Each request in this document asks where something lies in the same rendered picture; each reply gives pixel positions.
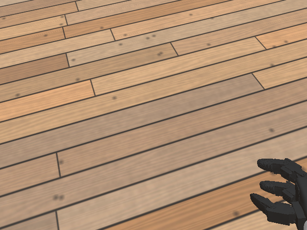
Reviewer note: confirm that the robot right hand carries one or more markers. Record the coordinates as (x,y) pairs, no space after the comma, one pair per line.
(295,194)

